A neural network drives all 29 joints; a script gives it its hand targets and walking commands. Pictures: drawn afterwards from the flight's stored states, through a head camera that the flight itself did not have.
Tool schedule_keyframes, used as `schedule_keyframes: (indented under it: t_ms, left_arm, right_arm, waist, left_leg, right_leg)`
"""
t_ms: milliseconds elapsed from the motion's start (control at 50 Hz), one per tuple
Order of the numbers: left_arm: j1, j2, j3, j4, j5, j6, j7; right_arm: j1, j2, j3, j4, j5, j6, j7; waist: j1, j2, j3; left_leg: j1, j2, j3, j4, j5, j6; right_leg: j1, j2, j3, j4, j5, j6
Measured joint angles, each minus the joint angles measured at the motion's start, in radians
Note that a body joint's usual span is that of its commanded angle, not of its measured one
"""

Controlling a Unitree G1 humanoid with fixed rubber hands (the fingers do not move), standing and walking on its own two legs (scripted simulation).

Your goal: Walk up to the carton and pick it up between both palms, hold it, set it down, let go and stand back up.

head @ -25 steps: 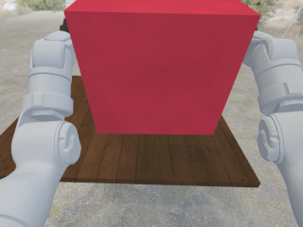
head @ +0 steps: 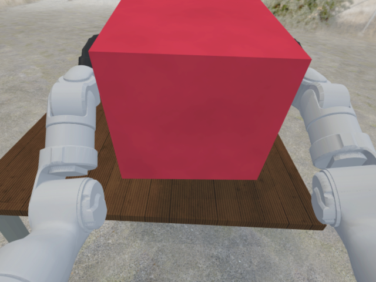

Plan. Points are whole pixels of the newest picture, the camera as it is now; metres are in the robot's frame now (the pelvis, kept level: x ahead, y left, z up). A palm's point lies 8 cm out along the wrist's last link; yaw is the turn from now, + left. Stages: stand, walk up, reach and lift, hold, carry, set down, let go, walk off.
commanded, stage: set down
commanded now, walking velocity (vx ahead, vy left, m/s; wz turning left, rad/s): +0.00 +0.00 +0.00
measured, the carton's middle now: (191, 87) +0.44 -0.02 +0.27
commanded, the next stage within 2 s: none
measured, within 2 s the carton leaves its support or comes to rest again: neither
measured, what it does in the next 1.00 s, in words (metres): stands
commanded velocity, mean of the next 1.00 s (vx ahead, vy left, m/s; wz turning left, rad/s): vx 0.00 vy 0.00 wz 0.00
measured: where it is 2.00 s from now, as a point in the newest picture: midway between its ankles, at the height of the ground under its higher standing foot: outside the picture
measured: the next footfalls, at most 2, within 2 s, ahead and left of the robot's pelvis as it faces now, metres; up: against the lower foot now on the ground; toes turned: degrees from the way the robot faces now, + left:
none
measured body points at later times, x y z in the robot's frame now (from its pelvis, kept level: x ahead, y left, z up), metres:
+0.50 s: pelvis +0.00 +0.00 +0.00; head -0.05 +0.02 +0.45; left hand +0.42 +0.17 +0.26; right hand +0.41 -0.21 +0.28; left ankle +0.01 +0.14 -0.75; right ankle -0.01 -0.12 -0.75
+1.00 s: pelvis +0.00 -0.01 +0.00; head -0.04 +0.01 +0.45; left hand +0.42 +0.17 +0.23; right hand +0.42 -0.22 +0.24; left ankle +0.01 +0.14 -0.75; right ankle -0.01 -0.11 -0.75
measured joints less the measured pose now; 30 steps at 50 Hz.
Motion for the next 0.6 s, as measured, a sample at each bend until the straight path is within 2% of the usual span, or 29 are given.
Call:
schedule_keyframes:
  t_ms: [180, 400, 600]
  left_arm:
    - [-0.024, -0.003, 0.004, 0.074, 0.012, -0.041, 0.002]
    - [0.032, -0.033, -0.007, 0.049, 0.01, -0.069, 0.024]
    - [0.085, -0.049, -0.02, 0.024, -0.014, -0.1, 0.05]
  right_arm:
    - [-0.011, 0.013, -0.046, 0.066, -0.059, -0.04, 0.032]
    - [0.031, 0.012, -0.038, 0.086, -0.067, -0.101, 0.061]
    - [0.087, 0.022, -0.039, 0.062, -0.076, -0.139, 0.069]
  waist:
    - [0.008, -0.003, 0.004]
    - [0.016, -0.006, 0.023]
    - [0.023, -0.002, 0.033]
  left_leg:
    - [-0.001, -0.002, 0.006, -0.021, 0.015, 0.0]
    - [0.004, 0.001, 0.011, -0.022, 0.013, -0.001]
    - [-0.006, 0.003, 0.01, -0.02, 0.015, -0.004]
  right_leg:
    - [-0.014, -0.005, 0.001, 0.004, 0.003, 0.0]
    - [-0.009, -0.004, -0.002, 0.002, 0.002, -0.001]
    - [-0.019, -0.003, -0.009, 0.007, 0.002, -0.003]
